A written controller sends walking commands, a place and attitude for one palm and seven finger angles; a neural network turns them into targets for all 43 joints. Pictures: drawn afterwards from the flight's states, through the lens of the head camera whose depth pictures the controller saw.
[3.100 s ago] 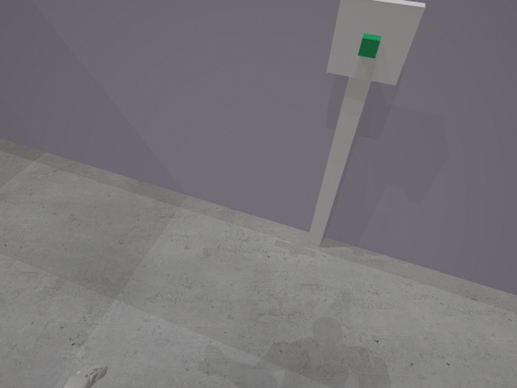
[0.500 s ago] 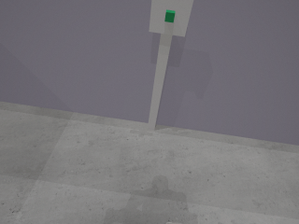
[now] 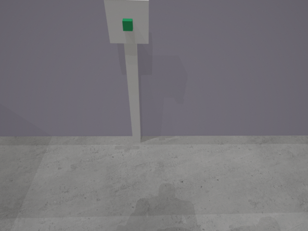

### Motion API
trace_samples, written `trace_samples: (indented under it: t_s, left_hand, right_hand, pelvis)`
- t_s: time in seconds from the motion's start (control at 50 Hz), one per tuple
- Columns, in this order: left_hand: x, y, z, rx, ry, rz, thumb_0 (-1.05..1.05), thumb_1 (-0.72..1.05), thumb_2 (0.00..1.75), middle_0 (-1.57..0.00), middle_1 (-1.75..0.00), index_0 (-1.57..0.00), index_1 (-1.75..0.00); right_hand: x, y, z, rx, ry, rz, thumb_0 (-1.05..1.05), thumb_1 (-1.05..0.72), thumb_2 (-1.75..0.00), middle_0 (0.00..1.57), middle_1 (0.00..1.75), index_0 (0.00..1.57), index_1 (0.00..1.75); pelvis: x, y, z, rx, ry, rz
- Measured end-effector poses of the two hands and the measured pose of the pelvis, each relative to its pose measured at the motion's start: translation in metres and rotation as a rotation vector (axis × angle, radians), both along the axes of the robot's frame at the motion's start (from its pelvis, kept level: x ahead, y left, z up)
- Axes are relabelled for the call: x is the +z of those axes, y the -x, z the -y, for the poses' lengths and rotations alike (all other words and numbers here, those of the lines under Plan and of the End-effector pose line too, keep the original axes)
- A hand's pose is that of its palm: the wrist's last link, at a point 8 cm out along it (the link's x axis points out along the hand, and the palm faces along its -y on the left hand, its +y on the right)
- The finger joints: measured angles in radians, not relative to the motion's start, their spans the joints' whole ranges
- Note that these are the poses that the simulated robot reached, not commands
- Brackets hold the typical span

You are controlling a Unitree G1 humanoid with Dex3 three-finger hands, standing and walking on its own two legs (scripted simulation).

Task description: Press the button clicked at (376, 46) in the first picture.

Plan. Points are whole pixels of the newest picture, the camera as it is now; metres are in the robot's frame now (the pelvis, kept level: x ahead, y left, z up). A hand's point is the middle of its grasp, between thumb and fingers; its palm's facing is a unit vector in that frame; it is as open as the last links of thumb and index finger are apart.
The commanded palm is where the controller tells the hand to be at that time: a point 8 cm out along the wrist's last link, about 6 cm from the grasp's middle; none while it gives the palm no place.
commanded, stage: take the last steps up to it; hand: left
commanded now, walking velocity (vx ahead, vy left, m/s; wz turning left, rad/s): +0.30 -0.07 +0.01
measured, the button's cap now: (127, 24) +0.87 +0.14 +0.16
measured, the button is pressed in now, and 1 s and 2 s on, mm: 0 0 0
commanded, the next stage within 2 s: come to a stop and stand still in 0.74 s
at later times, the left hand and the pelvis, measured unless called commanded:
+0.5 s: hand (92, 217) +0.21 +0.20 -0.18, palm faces +0.03 -0.99 -0.15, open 7.3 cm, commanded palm none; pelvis +0.19 +0.02 +0.01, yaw -1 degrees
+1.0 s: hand (128, 157) +0.42 +0.11 -0.16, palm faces +0.05 -0.97 -0.25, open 7.1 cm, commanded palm none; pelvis +0.36 -0.08 +0.00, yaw +1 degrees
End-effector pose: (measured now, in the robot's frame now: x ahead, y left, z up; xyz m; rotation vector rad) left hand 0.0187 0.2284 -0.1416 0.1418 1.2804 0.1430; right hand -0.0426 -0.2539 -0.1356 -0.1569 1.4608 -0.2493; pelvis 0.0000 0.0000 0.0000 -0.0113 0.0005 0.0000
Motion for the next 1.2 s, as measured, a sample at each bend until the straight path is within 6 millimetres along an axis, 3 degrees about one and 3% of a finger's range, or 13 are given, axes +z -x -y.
trace_samples:
  t_s: [0.08, 0.16, 0.22, 0.28, 0.34, 0.38, 0.52, 0.7, 0.8, 0.86, 1.0, 1.1, 1.2]
  left_hand:
    - [-0.009, 0.019, 0.014, 0.014, 0.038, -0.123, 0.00, 0.92, 0.90, -0.20, -0.29, -0.20, -0.30]
    - [-0.018, 0.030, 0.024, 0.044, 0.080, -0.236, 0.01, 0.92, 0.90, -0.20, -0.29, -0.20, -0.30]
    - [-0.026, 0.028, 0.023, 0.069, 0.105, -0.311, 0.01, 0.91, 0.90, -0.20, -0.29, -0.21, -0.30]
    - [-0.035, 0.012, 0.015, 0.078, 0.119, -0.362, 0.01, 0.91, 0.90, -0.20, -0.29, -0.21, -0.30]
    - [-0.029, -0.027, 0.001, 0.050, 0.102, -0.338, 0.01, 0.91, 0.90, -0.20, -0.29, -0.21, -0.30]
    - [-0.023, -0.064, -0.009, 0.029, 0.084, -0.281, 0.01, 0.91, 0.90, -0.20, -0.29, -0.20, -0.30]
    - [-0.006, -0.201, -0.022, 0.004, 0.036, -0.021, 0.01, 0.92, 0.90, -0.20, -0.29, -0.20, -0.30]
    - [0.003, -0.326, 0.021, -0.087, 0.014, 0.043, 0.00, 0.92, 0.90, -0.20, -0.29, -0.20, -0.30]
    - [-0.003, -0.382, 0.058, -0.101, -0.013, 0.091, 0.00, 0.91, 0.90, -0.20, -0.29, -0.20, -0.30]
    - [0.003, -0.390, 0.071, -0.037, -0.017, 0.107, 0.00, 0.92, 0.90, -0.20, -0.29, -0.20, -0.30]
    - [0.014, -0.389, 0.072, 0.020, -0.068, 0.033, -0.02, 0.95, 0.90, -0.20, -0.29, -0.21, -0.30]
    - [0.009, -0.378, 0.071, 0.064, -0.055, -0.033, -0.01, 0.93, 0.90, -0.20, -0.29, -0.21, -0.30]
    - [-0.001, -0.366, 0.058, 0.100, -0.033, -0.075, 0.00, 0.92, 0.90, -0.20, -0.29, -0.21, -0.30]
  right_hand:
    - [0.002, -0.062, 0.001, 0.023, 0.008, 0.094, 0.00, -0.91, -0.90, 0.20, 0.29, 0.20, 0.30]
    - [0.001, -0.131, -0.013, 0.067, -0.003, 0.163, 0.00, -0.91, -0.90, 0.19, 0.29, 0.20, 0.30]
    - [-0.003, -0.185, -0.031, 0.106, -0.012, 0.217, 0.00, -0.91, -0.90, 0.20, 0.29, 0.20, 0.30]
    - [-0.007, -0.228, -0.049, 0.122, -0.010, 0.284, 0.00, -0.91, -0.90, 0.20, 0.29, 0.20, 0.30]
    - [-0.003, -0.244, -0.060, 0.085, -0.020, 0.309, 0.00, -0.91, -0.90, 0.20, 0.29, 0.20, 0.30]
    - [0.005, -0.251, -0.055, 0.038, 0.010, 0.322, -0.02, -0.94, -0.90, 0.20, 0.29, 0.21, 0.30]
    - [0.014, -0.242, -0.042, 0.027, 0.011, 0.172, -0.02, -0.95, -0.90, 0.20, 0.29, 0.20, 0.30]
    - [-0.005, -0.232, -0.032, -0.086, -0.092, -0.022, -0.01, -0.91, -0.90, 0.20, 0.29, 0.20, 0.30]
    - [-0.026, -0.247, -0.010, -0.106, -0.152, -0.137, 0.00, -0.91, -0.90, 0.20, 0.29, 0.20, 0.30]
    - [-0.023, -0.283, 0.010, -0.065, -0.147, -0.137, 0.00, -0.91, -0.90, 0.20, 0.29, 0.20, 0.30]
    - [-0.017, -0.407, 0.047, 0.031, -0.085, 0.047, 0.00, -0.91, -0.90, 0.20, 0.29, 0.20, 0.30]
    - [-0.013, -0.481, 0.051, 0.100, -0.059, 0.157, 0.00, -0.91, -0.90, 0.19, 0.29, 0.20, 0.30]
    - [-0.003, -0.534, 0.037, 0.160, -0.031, 0.240, 0.00, -0.91, -0.90, 0.19, 0.29, 0.20, 0.30]
  pelvis:
    - [-0.002, -0.025, 0.002, 0.005, 0.019, 0.000]
    - [-0.008, -0.056, -0.003, 0.003, 0.037, -0.006]
    - [-0.016, -0.085, -0.010, 0.002, 0.040, -0.007]
    - [-0.024, -0.113, -0.019, -0.009, 0.018, 0.004]
    - [-0.017, -0.135, -0.025, -0.034, 0.016, 0.014]
    - [-0.010, -0.149, -0.027, -0.034, 0.014, 0.018]
    - [0.006, -0.196, -0.019, -0.021, 0.006, 0.012]
    - [0.000, -0.266, 0.019, -0.026, -0.027, -0.003]
    - [-0.016, -0.309, 0.052, -0.011, -0.023, -0.005]
    - [-0.011, -0.330, 0.065, 0.013, -0.023, 0.005]
    - [0.002, -0.365, 0.076, 0.023, -0.022, -0.003]
    - [0.000, -0.376, 0.069, 0.028, -0.018, 0.006]
    - [-0.002, -0.381, 0.054, 0.037, -0.016, 0.008]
